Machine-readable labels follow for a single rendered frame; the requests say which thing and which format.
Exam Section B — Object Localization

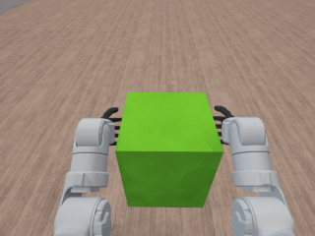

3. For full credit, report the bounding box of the carton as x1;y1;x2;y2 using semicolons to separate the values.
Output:
115;92;223;207

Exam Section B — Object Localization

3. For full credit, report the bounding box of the robot left upper arm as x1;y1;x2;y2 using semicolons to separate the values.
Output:
54;197;112;236

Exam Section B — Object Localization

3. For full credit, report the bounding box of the robot right hand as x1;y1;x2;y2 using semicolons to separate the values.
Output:
213;105;234;146

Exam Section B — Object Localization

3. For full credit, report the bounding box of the left robot forearm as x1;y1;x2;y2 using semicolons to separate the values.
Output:
53;118;115;234

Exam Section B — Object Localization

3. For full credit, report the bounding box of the robot right upper arm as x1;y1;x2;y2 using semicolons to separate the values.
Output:
231;197;295;236

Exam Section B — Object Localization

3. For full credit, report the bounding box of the robot left hand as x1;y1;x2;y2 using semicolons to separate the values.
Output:
101;107;122;146

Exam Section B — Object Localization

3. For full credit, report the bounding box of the right robot forearm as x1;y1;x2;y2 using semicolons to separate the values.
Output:
221;117;295;233

